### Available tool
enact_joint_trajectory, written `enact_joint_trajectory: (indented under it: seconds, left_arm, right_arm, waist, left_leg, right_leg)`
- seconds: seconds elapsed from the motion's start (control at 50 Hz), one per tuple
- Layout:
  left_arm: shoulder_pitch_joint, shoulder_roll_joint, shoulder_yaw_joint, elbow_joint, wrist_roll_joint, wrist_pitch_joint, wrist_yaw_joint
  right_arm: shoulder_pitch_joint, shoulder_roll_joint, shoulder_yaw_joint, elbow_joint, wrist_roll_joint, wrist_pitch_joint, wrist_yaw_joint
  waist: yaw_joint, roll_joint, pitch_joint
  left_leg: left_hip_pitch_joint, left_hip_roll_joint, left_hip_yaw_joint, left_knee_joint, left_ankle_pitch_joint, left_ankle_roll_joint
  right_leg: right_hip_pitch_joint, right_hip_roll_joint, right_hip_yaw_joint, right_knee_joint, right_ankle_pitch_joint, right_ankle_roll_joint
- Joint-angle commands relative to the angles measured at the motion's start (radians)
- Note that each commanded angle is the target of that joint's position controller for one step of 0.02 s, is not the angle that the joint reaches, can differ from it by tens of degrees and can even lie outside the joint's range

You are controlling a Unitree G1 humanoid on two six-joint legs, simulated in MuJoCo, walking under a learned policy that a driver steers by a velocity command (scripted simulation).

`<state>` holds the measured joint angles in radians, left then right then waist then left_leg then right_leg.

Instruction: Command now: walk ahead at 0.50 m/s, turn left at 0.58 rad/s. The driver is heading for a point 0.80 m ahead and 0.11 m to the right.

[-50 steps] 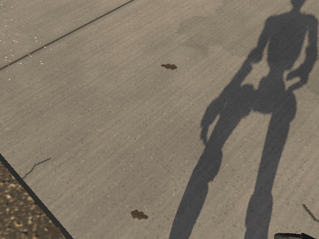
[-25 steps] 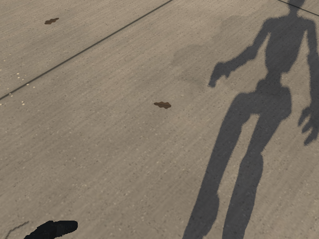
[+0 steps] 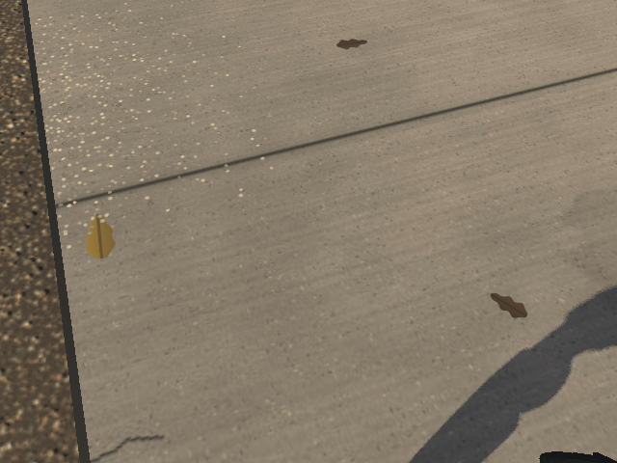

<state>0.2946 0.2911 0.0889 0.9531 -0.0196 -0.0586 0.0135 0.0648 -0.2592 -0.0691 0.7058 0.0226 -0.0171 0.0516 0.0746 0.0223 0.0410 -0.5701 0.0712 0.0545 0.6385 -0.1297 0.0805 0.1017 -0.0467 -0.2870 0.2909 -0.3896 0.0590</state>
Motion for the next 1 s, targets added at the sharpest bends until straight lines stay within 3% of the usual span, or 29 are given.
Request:
enact_joint_trajectory:
  seconds: [0.02,0.04,0.06,0.08,0.1,0.12,0.14,0.16,0.2,0.26,0.34,0.4,0.46,0.52,0.54,0.56,0.58,0.6,0.62,0.64,0.66,0.68,0.7,0.74,0.8,0.86,0.92,0.96,1.0]
  left_arm:
    - [-0.061,0.206,0.041,-0.065,-0.015,0.012,0.008]
    - [-0.04,0.152,0.02,-0.085,0.017,0.005,0.008]
    - [0.041,0.009,-0.026,-0.141,0.044,-0.028,-0.009]
    - [-0.072,0.102,-0.011,-0.142,-0.006,-0.066,-0.022]
    - [-0.133,0.135,-0.001,-0.155,-0.039,-0.082,-0.028]
    - [-0.136,0.122,-0.005,-0.145,-0.024,-0.088,-0.021]
    - [-0.128,0.126,0.002,-0.127,0.0,-0.082,-0.015]
    - [-0.099,0.128,0.006,-0.117,0.005,-0.068,-0.017]
    - [-0.077,0.103,0.004,-0.106,0.011,-0.042,-0.018]
    - [-0.159,0.078,-0.003,-0.135,0.025,-0.028,-0.014]
    - [-0.27,0.052,-0.015,-0.164,0.017,-0.038,-0.027]
    - [-0.351,0.044,-0.025,-0.189,0.009,-0.043,-0.039]
    - [-0.399,0.055,-0.027,-0.217,0.008,-0.053,-0.057]
    - [-0.34,0.087,-0.018,-0.213,0.007,-0.059,-0.068]
    - [-0.27,0.111,-0.007,-0.195,0.009,-0.06,-0.065]
    - [-0.127,0.149,0.014,-0.154,0.013,-0.059,-0.058]
    - [0.05,0.204,0.028,-0.122,0.026,-0.056,-0.05]
    - [0.141,0.27,0.046,-0.091,0.027,-0.051,-0.051]
    - [0.138,0.174,0.019,-0.086,0.002,-0.048,-0.053]
    - [0.053,0.138,0.006,-0.101,0.0,-0.047,-0.048]
    - [-0.021,0.116,-0.001,-0.12,0.01,-0.043,-0.044]
    - [-0.073,0.093,-0.009,-0.126,0.02,-0.043,-0.044]
    - [-0.092,0.076,-0.018,-0.129,0.032,-0.047,-0.046]
    - [-0.091,0.087,-0.017,-0.123,0.023,-0.049,-0.048]
    - [-0.062,0.133,-0.003,-0.113,0.012,-0.048,-0.03]
    - [-0.026,0.149,0.005,-0.106,0.002,-0.038,-0.016]
    - [0.043,0.155,0.008,-0.089,-0.007,-0.025,-0.009]
    - [0.074,0.152,0.01,-0.083,-0.011,-0.013,-0.005]
    - [0.072,0.161,0.015,-0.088,-0.011,-0.004,0.002]
  right_arm:
    - [0.243,-0.18,-0.08,-0.009,0.005,-0.004,-0.007]
    - [0.395,-0.276,-0.116,0.026,0.008,0.007,-0.03]
    - [0.335,-0.362,-0.115,0.011,0.01,-0.008,-0.031]
    - [0.367,-0.256,-0.083,-0.009,-0.003,-0.024,-0.023]
    - [0.333,-0.203,-0.066,0.007,-0.012,-0.038,-0.019]
    - [0.265,-0.174,-0.056,-0.001,-0.01,-0.046,-0.02]
    - [0.191,-0.136,-0.043,-0.012,-0.015,-0.047,-0.023]
    - [0.155,-0.116,-0.034,-0.024,-0.028,-0.05,-0.027]
    - [0.155,-0.126,-0.034,-0.016,-0.027,-0.06,-0.032]
    - [0.2,-0.152,-0.039,0.013,-0.021,-0.069,-0.047]
    - [0.247,-0.153,-0.035,0.047,-0.017,-0.066,-0.06]
    - [0.299,-0.158,-0.035,0.084,-0.013,-0.066,-0.06]
    - [0.338,-0.161,-0.038,0.117,-0.01,-0.053,-0.064]
    - [0.327,-0.18,-0.045,0.128,-0.009,-0.038,-0.072]
    - [0.311,-0.191,-0.046,0.127,-0.01,-0.034,-0.074]
    - [0.292,-0.182,-0.039,0.123,-0.012,-0.029,-0.074]
    - [0.301,-0.148,-0.022,0.106,-0.025,-0.028,-0.075]
    - [0.448,-0.028,0.01,0.102,-0.018,-0.049,-0.062]
    - [0.39,-0.106,0.001,0.114,-0.004,-0.069,-0.057]
    - [0.291,-0.159,-0.014,0.082,0.02,-0.082,-0.052]
    - [0.225,-0.159,-0.011,0.065,0.018,-0.089,-0.055]
    - [0.19,-0.152,-0.016,0.059,0.002,-0.088,-0.058]
    - [0.202,-0.144,-0.02,0.059,-0.01,-0.081,-0.06]
    - [0.236,-0.105,-0.015,0.062,-0.02,-0.068,-0.063]
    - [0.15,-0.084,-0.006,0.028,-0.03,-0.062,-0.068]
    - [0.039,-0.069,0.002,0.005,-0.027,-0.07,-0.063]
    - [-0.063,-0.065,0.007,-0.017,-0.014,-0.082,-0.051]
    - [-0.107,-0.08,0.004,-0.033,-0.008,-0.091,-0.042]
    - [-0.098,-0.112,-0.006,-0.034,-0.005,-0.1,-0.036]
  waist:
    - [-0.203,-0.087,-0.141]
    - [-0.249,0.051,-0.232]
    - [-0.111,0.27,-0.328]
    - [-0.194,0.119,-0.378]
    - [-0.19,0.078,-0.237]
    - [-0.148,0.012,-0.171]
    - [-0.11,0.003,-0.12]
    - [-0.077,0.03,-0.108]
    - [-0.057,0.025,-0.096]
    - [-0.073,0.012,-0.046]
    - [-0.117,0.033,-0.013]
    - [-0.15,0.041,0.027]
    - [-0.159,0.042,0.045]
    - [-0.112,0.072,0.005]
    - [-0.071,0.089,-0.046]
    - [0.004,0.074,-0.138]
    - [0.065,0.0,-0.284]
    - [0.003,-0.277,-0.423]
    - [0.046,-0.238,-0.422]
    - [0.04,-0.182,-0.252]
    - [0.014,-0.09,-0.163]
    - [-0.016,-0.055,-0.088]
    - [-0.05,-0.076,-0.071]
    - [-0.082,-0.096,-0.067]
    - [-0.077,-0.079,-0.033]
    - [-0.045,-0.077,-0.018]
    - [-0.005,-0.088,-0.01]
    - [0.004,-0.098,-0.007]
    - [-0.019,-0.116,-0.016]
  left_leg:
    - [0.378,-0.127,0.077,-0.078,-0.017,0.083]
    - [0.683,0.004,-0.155,-0.102,-0.023,0.145]
    - [0.954,0.239,-0.736,-0.237,-0.21,0.331]
    - [0.96,0.279,-0.835,-0.361,-0.267,0.319]
    - [0.861,0.255,-0.675,-0.365,-0.166,0.268]
    - [0.717,0.213,-0.547,-0.356,-0.061,0.232]
    - [0.583,0.173,-0.439,-0.365,0.051,0.205]
    - [0.499,0.149,-0.386,-0.39,0.119,0.193]
    - [0.431,0.131,-0.325,-0.435,0.205,0.196]
    - [0.421,0.114,-0.248,-0.473,0.277,0.189]
    - [0.431,0.068,-0.164,-0.487,0.208,0.134]
    - [0.474,0.093,-0.171,-0.493,0.137,0.128]
    - [0.605,0.145,-0.191,-0.436,0.208,0.126]
    - [0.684,0.17,-0.195,-0.342,0.439,0.097]
    - [0.687,0.155,-0.182,-0.259,0.623,0.084]
    - [0.643,0.105,-0.143,-0.091,0.719,0.058]
    - [0.448,0.052,-0.114,0.186,0.485,0.026]
    - [0.03,-0.142,-0.098,0.578,-0.194,-0.055]
    - [-0.102,-0.138,-0.222,0.694,-0.446,-0.045]
    - [-0.187,-0.077,-0.206,0.719,-0.383,-0.035]
    - [-0.166,-0.019,-0.166,0.669,-0.29,-0.029]
    - [-0.135,0.016,-0.147,0.595,-0.233,-0.034]
    - [-0.071,0.043,-0.149,0.547,-0.195,-0.035]
    - [-0.016,0.054,-0.135,0.47,-0.181,-0.054]
    - [-0.051,0.057,-0.115,0.291,-0.08,-0.099]
    - [-0.007,0.021,-0.103,0.061,0.115,-0.119]
    - [0.05,-0.021,-0.092,-0.07,0.208,-0.131]
    - [0.06,-0.033,-0.107,-0.127,0.193,-0.125]
    - [0.105,-0.034,-0.124,-0.17,0.139,-0.109]
  right_leg:
    - [-0.094,-0.209,0.03,0.393,1.009,-0.124]
    - [-0.36,-0.162,0.025,0.718,0.646,-0.072]
    - [-0.78,0.046,0.171,1.022,-0.208,-0.023]
    - [-0.878,0.031,0.352,1.099,-0.199,-0.045]
    - [-0.94,-0.015,0.339,1.071,-0.099,-0.073]
    - [-0.89,-0.064,0.34,0.992,-0.012,-0.084]
    - [-0.818,-0.098,0.339,0.913,0.042,-0.079]
    - [-0.745,-0.119,0.35,0.875,0.081,-0.076]
    - [-0.7,-0.118,0.336,0.81,0.124,-0.056]
    - [-0.767,-0.109,0.326,0.653,0.268,-0.022]
    - [-0.738,-0.066,0.302,0.391,0.515,-0.024]
    - [-0.733,-0.042,0.293,0.284,0.566,-0.04]
    - [-0.791,-0.027,0.297,0.223,0.487,-0.073]
    - [-0.704,0.007,0.276,0.195,0.361,-0.116]
    - [-0.592,0.043,0.245,0.195,0.328,-0.137]
    - [-0.387,0.06,0.227,0.183,0.366,-0.169]
    - [-0.071,-0.091,0.391,0.232,0.404,-0.232]
    - [0.297,-0.328,0.882,0.151,0.197,-0.409]
    - [0.315,-0.33,1.03,0.029,0.045,-0.4]
    - [0.185,-0.302,0.877,0.007,0.016,-0.348]
    - [0.03,-0.265,0.758,-0.017,0.077,-0.317]
    - [-0.108,-0.231,0.676,-0.047,0.171,-0.305]
    - [-0.191,-0.199,0.63,-0.071,0.248,-0.298]
    - [-0.263,-0.173,0.582,-0.113,0.331,-0.316]
    - [-0.302,-0.159,0.52,-0.154,0.397,-0.328]
    - [-0.319,-0.107,0.454,-0.15,0.387,-0.283]
    - [-0.306,-0.105,0.459,-0.118,0.364,-0.267]
    - [-0.259,-0.125,0.5,-0.074,0.334,-0.26]
    - [-0.221,-0.151,0.555,-0.02,0.302,-0.242]
